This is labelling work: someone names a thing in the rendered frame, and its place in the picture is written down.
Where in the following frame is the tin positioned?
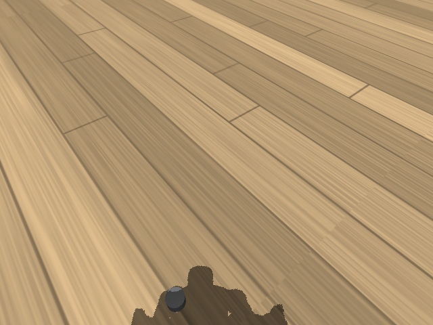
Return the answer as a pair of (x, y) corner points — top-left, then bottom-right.
(165, 287), (186, 312)

